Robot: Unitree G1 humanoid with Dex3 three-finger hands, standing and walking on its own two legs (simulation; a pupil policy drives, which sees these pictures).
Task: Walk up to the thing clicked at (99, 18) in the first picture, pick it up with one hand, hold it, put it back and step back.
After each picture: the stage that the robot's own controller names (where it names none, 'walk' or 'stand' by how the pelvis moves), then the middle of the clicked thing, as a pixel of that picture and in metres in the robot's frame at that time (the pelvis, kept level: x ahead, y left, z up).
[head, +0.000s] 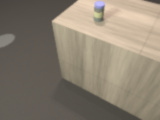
stand; (99, 11) +0.95 -0.08 -0.06
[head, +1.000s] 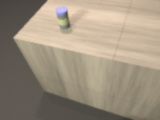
walk; (63, 18) +0.82 +0.18 -0.04
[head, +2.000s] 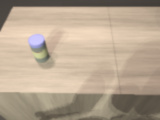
stand; (39, 49) +0.53 +0.21 -0.02
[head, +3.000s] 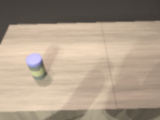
stand; (36, 67) +0.49 +0.23 -0.06
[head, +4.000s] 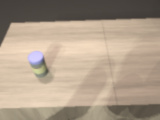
stand; (38, 64) +0.50 +0.23 -0.07
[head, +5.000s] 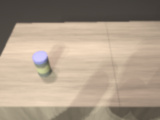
stand; (42, 64) +0.51 +0.22 -0.07
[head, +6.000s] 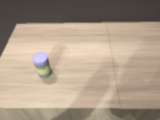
stand; (42, 65) +0.50 +0.21 -0.07
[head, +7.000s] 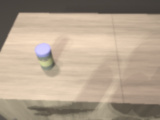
rise first; (45, 57) +0.51 +0.20 -0.06
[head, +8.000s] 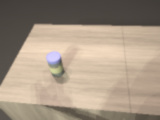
go down; (55, 64) +0.51 +0.19 -0.06
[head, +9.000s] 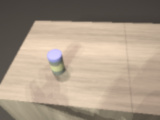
go down; (56, 62) +0.51 +0.19 -0.06
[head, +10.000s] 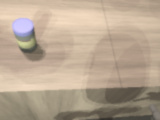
go down; (25, 36) +0.52 +0.17 +0.00
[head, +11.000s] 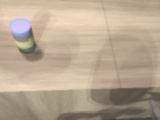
close in; (23, 37) +0.52 +0.18 +0.01
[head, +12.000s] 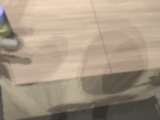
close; out of the picture +0.54 +0.20 +0.05
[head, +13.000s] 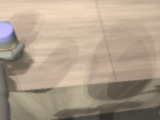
lift; (7, 43) +0.48 +0.20 +0.04
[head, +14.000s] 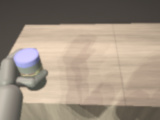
lift; (31, 70) +0.33 +0.18 +0.15
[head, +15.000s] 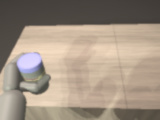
hold; (34, 74) +0.32 +0.17 +0.13
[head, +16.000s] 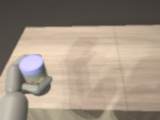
hold; (36, 76) +0.32 +0.17 +0.12
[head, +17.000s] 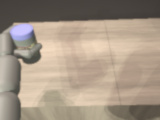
crouch; (27, 44) +0.43 +0.18 +0.14
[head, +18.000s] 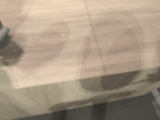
lower; out of the picture +0.53 +0.20 +0.03
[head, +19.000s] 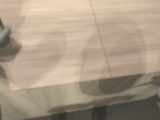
lower; out of the picture +0.52 +0.21 +0.04
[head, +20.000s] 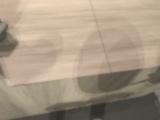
lower; out of the picture +0.53 +0.21 +0.05
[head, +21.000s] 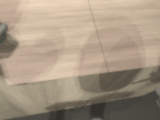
lower; out of the picture +0.53 +0.21 +0.05
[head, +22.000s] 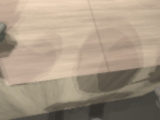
lower; out of the picture +0.53 +0.21 +0.05
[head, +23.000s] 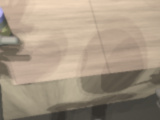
open; out of the picture +0.53 +0.19 +0.04
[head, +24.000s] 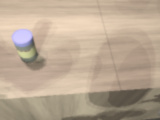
sink last; (25, 46) +0.50 +0.18 +0.01
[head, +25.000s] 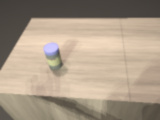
stand; (53, 56) +0.53 +0.19 -0.01
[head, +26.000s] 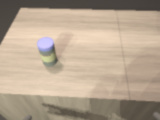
stand; (47, 52) +0.51 +0.18 +0.00
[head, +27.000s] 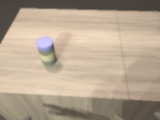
stand; (47, 52) +0.51 +0.18 +0.00
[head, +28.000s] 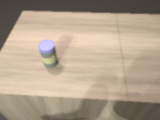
stand; (48, 54) +0.51 +0.18 -0.02
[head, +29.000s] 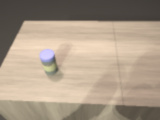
walk; (49, 62) +0.52 +0.19 -0.06
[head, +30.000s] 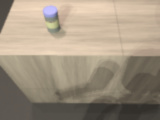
walk; (52, 20) +0.68 +0.18 -0.04
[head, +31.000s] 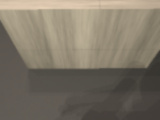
walk; out of the picture +1.00 +0.27 -0.04
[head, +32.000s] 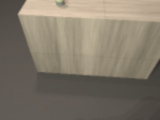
stand; out of the picture +1.13 +0.20 -0.06
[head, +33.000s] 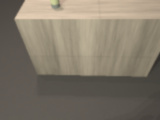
stand; out of the picture +1.14 +0.23 -0.07
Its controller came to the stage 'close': yes
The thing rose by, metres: 0.21
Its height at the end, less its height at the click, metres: +0.00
